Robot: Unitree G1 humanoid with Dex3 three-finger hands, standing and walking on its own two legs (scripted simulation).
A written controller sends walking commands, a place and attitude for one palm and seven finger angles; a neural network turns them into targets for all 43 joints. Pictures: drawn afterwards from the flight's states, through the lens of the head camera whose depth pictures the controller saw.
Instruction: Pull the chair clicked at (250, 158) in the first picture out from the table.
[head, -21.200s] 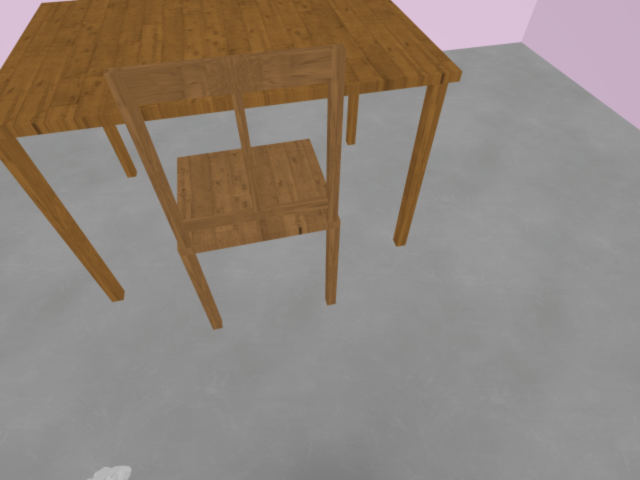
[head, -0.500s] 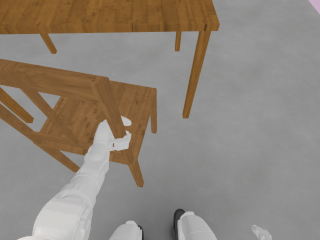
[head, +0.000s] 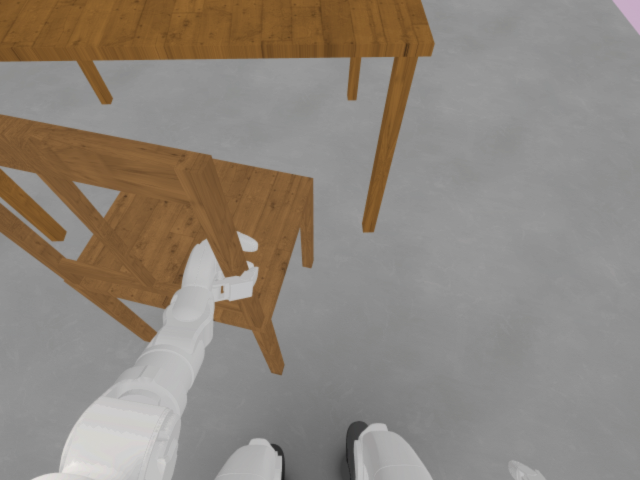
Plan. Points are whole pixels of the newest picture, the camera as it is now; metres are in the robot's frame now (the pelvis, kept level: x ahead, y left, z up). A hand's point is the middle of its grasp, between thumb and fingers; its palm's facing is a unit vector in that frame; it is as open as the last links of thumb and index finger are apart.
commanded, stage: step backward, pulling the chair out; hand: left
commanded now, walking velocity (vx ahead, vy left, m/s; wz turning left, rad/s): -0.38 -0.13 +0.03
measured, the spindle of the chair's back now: (109, 238) +0.45 +0.32 -0.05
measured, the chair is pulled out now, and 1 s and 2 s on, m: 0.24 0.29 0.36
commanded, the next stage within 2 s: none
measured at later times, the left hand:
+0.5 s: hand (243, 290) +0.36 +0.11 -0.06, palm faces -0.04 -0.99 -0.15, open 6.2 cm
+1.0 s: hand (241, 314) +0.33 +0.11 -0.06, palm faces -0.01 -0.99 -0.16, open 6.4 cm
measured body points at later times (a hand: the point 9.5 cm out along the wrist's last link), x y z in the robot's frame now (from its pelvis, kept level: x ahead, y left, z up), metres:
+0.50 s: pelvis -0.02 -0.01 +0.00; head +0.07 -0.01 +0.44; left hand +0.36 +0.16 -0.04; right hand +0.06 -0.27 -0.13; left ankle -0.01 +0.12 -0.72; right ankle +0.08 -0.12 -0.72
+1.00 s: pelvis -0.05 -0.02 -0.01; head +0.03 -0.03 +0.44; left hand +0.32 +0.16 -0.04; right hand +0.03 -0.28 -0.14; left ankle -0.01 +0.12 -0.71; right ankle +0.08 -0.12 -0.72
